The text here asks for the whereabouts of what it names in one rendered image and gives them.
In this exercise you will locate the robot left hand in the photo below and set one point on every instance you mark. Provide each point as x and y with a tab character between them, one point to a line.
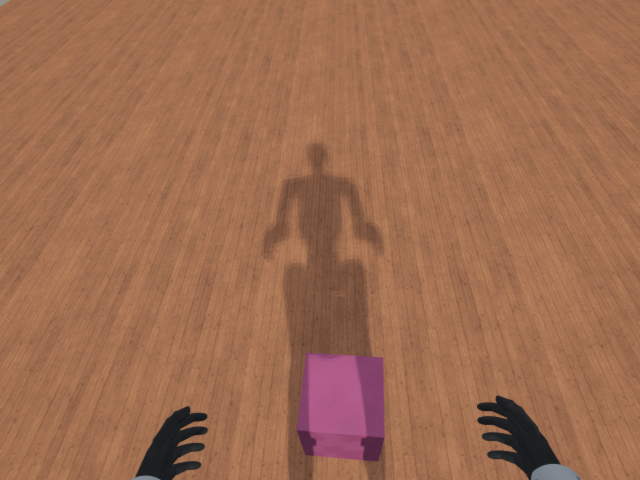
161	455

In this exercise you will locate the robot right hand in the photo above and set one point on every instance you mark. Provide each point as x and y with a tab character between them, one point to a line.
533	450

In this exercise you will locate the carton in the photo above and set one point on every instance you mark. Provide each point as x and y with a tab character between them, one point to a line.
341	413

